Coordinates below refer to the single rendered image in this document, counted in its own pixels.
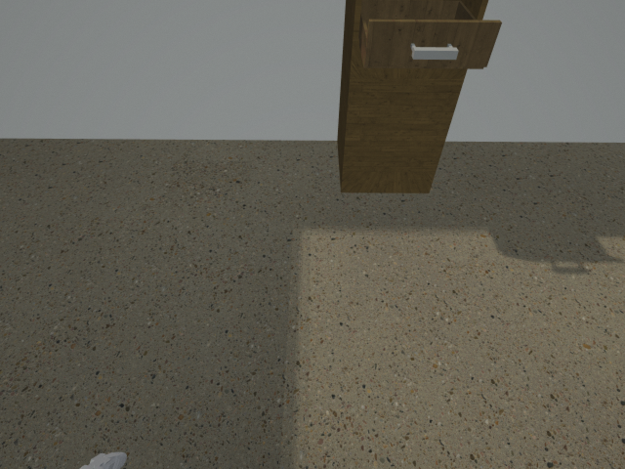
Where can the drawer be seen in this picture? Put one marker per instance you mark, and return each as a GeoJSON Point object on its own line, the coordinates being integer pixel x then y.
{"type": "Point", "coordinates": [388, 27]}

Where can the handle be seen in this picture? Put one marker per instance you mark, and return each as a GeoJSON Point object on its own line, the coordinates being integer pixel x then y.
{"type": "Point", "coordinates": [434, 53]}

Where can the cabinet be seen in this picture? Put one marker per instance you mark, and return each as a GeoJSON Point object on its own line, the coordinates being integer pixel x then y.
{"type": "Point", "coordinates": [393, 122]}

